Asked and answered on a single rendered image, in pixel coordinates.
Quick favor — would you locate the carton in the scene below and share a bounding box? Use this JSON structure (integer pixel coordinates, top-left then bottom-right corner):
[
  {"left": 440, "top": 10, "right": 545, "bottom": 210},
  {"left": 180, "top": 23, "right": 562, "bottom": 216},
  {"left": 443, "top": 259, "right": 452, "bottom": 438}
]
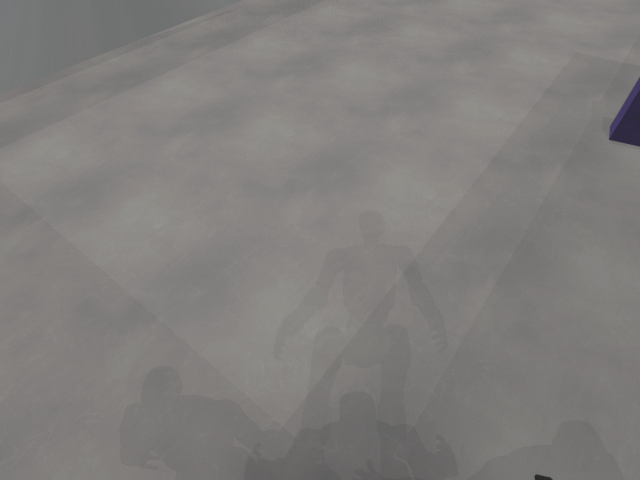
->
[{"left": 609, "top": 77, "right": 640, "bottom": 147}]

